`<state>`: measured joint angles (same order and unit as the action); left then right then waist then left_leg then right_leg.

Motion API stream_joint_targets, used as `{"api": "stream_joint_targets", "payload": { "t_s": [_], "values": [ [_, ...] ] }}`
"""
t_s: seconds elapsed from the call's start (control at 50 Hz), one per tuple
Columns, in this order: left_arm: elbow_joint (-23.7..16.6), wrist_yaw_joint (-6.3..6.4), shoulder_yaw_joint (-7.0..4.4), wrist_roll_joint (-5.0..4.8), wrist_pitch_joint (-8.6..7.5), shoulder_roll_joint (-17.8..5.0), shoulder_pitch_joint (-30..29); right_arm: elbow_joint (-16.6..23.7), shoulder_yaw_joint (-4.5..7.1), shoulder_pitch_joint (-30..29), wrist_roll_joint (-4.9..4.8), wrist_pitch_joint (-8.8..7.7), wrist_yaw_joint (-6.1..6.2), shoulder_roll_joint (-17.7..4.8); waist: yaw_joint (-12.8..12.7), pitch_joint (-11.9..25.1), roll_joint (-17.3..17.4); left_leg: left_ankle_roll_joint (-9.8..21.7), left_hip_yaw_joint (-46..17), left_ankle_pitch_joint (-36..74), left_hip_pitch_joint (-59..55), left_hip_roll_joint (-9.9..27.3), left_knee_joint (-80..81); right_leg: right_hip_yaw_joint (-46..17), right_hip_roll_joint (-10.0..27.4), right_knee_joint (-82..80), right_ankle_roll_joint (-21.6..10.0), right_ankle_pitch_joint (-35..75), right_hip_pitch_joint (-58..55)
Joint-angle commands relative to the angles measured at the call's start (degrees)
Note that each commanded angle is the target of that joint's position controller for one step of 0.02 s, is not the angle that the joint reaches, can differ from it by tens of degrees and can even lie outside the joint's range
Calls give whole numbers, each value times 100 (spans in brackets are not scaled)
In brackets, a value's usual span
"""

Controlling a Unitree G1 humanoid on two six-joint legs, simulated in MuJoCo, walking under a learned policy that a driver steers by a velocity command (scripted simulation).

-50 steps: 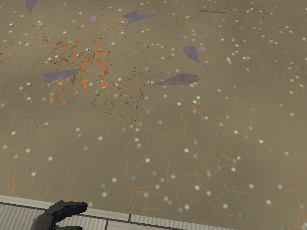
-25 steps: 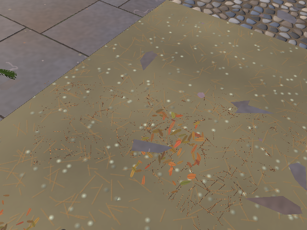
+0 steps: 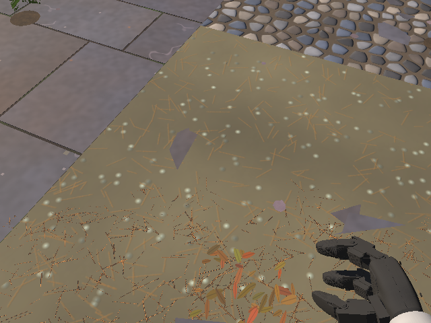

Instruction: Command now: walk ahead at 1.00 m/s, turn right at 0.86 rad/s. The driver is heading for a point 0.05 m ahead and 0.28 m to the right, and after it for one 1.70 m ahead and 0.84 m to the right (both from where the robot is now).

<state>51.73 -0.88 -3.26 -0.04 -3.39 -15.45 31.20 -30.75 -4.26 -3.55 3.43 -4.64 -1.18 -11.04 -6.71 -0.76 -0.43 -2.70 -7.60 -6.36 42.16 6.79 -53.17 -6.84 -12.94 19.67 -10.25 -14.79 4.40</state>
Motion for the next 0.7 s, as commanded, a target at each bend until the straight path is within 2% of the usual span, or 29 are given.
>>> {"api": "stream_joint_targets", "payload": {
  "t_s": [0.02,0.06,0.08,0.1,0.12,0.14,0.16,0.18,0.2,0.22,0.24,0.26,0.28,0.32,0.36,0.4,0.44,0.48,0.5,0.54,0.56,0.58,0.6,0.62,0.64,0.66,0.68,0.7],
  "values": [
    [-488,-4,-270,-96,-130,-979,-213,398,122,-500,-130,12,-18,-475,53,-311,-39,-17,843,1205,-1546,-517,1352,-1416,1117,-858,-298,2428,1491],
    [-488,3,-323,-57,-90,-1051,-120,452,140,-626,-156,-25,20,-537,-81,-146,-275,52,843,1149,-1524,-706,1892,-1491,1211,-467,-207,3137,728],
    [-516,27,-341,-42,-80,-1054,-172,464,163,-600,-158,-59,44,-588,-47,-67,-344,84,778,1038,-1735,-774,2218,-1550,1251,-233,-124,3364,502],
    [-564,45,-365,-34,-90,-1119,-274,407,232,-369,-150,-91,84,-745,85,142,-380,135,715,807,-2189,-894,2480,-1608,1262,164,-11,3883,321],
    [-608,39,-400,-8,-115,-1269,-388,269,361,143,-161,-122,144,-1026,360,544,-387,215,662,381,-2842,-999,2570,-1618,1273,861,108,4414,168],
    [-701,5,-440,-5,-150,-1443,-719,61,489,1061,-186,-166,206,-1268,938,1040,-398,320,514,150,-3910,-835,2670,-1550,1157,1896,208,4262,431],
    [-860,-12,-401,-3,-225,-1242,-1054,-216,686,2378,-112,-198,312,-1652,1559,1696,-227,491,12,-822,-5387,-160,2349,-1345,1015,3284,238,3200,1251],
    [-1098,25,-155,-83,-272,-261,-995,-379,830,3217,122,-191,394,-2010,1575,2320,1019,765,-1994,-2439,-6869,1594,2567,-659,612,5013,266,-1088,2783],
    [-1439,43,-40,-237,-175,-330,-569,-377,932,2720,108,-124,324,-2264,1051,2833,2294,1384,-4572,-2708,-6993,2335,3469,-113,652,6176,390,-1425,3838],
    [-1234,115,-107,-39,-14,-747,-1089,-216,815,2091,60,-85,282,-1456,1081,1756,926,1329,-3582,-2276,-6132,1875,3512,66,1127,6256,436,-776,4223],
    [-1260,59,-139,78,52,-798,-1472,-294,696,1922,-15,-85,231,-981,1088,1143,298,1183,-2356,-1396,-5401,1501,3414,166,1304,5929,494,-371,4133],
    [-1305,-27,-151,121,109,-742,-1666,-445,668,1965,-2,-84,203,-866,1013,824,115,1056,-1651,-690,-4876,1257,3515,203,1452,5741,551,-290,4005],
    [-1440,-132,-133,199,187,-628,-1802,-652,665,2132,-50,-106,216,-877,915,591,348,991,-1133,-383,-4510,1091,3626,192,1606,5617,576,-310,3980],
    [-1669,-263,-47,212,333,-390,-2013,-965,672,2366,-172,-178,153,-806,771,338,639,838,-475,38,-4111,963,3859,259,1793,5523,586,-272,4031],
    [-1924,-338,29,242,406,-321,-2338,-1116,688,2402,-230,-242,110,-840,673,168,630,787,94,604,-3934,987,4077,346,1886,5451,592,108,4266],
    [-2139,-378,84,243,416,-370,-2658,-1184,710,2248,-210,-284,108,-967,549,-50,609,680,773,885,-3623,854,4333,458,1899,5039,605,759,4201],
    [-2258,-419,119,202,419,-451,-3029,-1284,725,2267,-181,-306,107,-1068,572,-345,464,554,1407,1169,-3528,633,4514,722,1813,4276,564,1317,4027],
    [-2356,-498,167,200,406,-451,-3522,-1440,754,2586,-172,-297,119,-1212,747,-623,273,409,1895,1718,-3716,484,4623,1222,1660,3392,413,1504,3767],
    [-2394,-529,201,189,392,-403,-3709,-1505,773,2752,-158,-282,136,-1305,812,-715,279,318,2096,2356,-3845,467,4573,1466,1554,3003,304,1441,3557],
    [-2330,-510,201,187,365,-440,-3689,-1560,814,3015,-151,-214,203,-1538,737,-528,417,188,2364,5074,-4338,469,3951,1925,1089,2573,68,1107,2934],
    [-2270,-475,173,192,354,-515,-3458,-1561,855,3084,-151,-147,262,-1712,546,-306,607,160,2368,6165,-4578,597,3445,1982,908,2474,-34,828,2595],
    [-2133,-429,105,192,336,-666,-2911,-1538,903,3025,-136,-54,313,-1881,194,23,730,181,2335,6827,-4627,754,2614,1921,747,2402,-154,512,1971],
    [-1860,-365,-12,176,309,-877,-1943,-1442,950,2805,-119,38,335,-2027,-293,462,823,278,2224,7073,-4339,900,1419,1755,611,2353,-314,226,927],
    [-1432,-243,-195,169,249,-1147,-658,-1275,958,2519,-106,100,294,-2020,-814,974,643,370,2124,6085,-3341,869,-380,1325,553,1869,-540,123,-777],
    [-1299,-76,-435,-37,315,-1512,-664,-1166,918,2346,-94,105,196,-1632,-618,954,-512,252,2131,398,-1624,-231,-2619,216,1110,1472,-682,-196,-1990],
    [-1621,-75,-523,207,428,-2249,-1184,-403,771,2660,-151,-15,139,-1230,176,1624,-1336,-53,1356,-2274,712,-855,-4548,-3106,2625,775,-1856,22,-3412],
    [-1739,28,-535,191,477,-2029,-738,-198,752,1929,-169,-183,127,-1492,-316,1924,-202,-22,330,-1785,1203,-646,-4464,-3919,2842,-131,-1947,-745,-3286],
    [-1506,92,-478,134,417,-1735,-868,-168,698,1767,-186,-269,122,-1410,-3,867,181,42,227,-1525,1206,-320,-3687,-3614,2780,-525,-1691,-704,-2215]
  ]
}}
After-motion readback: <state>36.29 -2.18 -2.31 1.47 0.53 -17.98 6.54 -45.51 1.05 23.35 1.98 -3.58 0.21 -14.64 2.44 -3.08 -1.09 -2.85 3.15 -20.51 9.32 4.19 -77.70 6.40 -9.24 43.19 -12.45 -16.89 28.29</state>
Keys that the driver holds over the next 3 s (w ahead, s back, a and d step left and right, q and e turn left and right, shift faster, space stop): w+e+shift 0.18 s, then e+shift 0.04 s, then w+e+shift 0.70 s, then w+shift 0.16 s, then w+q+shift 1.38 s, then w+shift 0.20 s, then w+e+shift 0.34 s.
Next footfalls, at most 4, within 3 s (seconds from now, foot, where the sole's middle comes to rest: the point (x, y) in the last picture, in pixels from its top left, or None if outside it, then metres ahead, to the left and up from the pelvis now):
0.16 left None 0.37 0.18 -0.77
0.64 right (292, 280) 0.65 -0.15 -0.77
1.02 left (330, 185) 1.06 -0.30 -0.77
1.42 right None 1.04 -0.73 -0.77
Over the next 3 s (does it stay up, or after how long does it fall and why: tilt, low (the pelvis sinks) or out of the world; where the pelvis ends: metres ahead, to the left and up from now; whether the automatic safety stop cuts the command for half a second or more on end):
stays up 2.28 -0.98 0.00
